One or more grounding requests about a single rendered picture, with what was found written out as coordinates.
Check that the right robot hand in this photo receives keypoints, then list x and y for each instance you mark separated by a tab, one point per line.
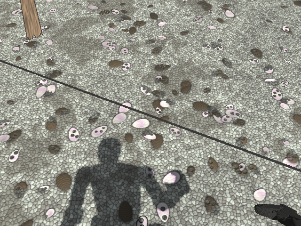
282	213

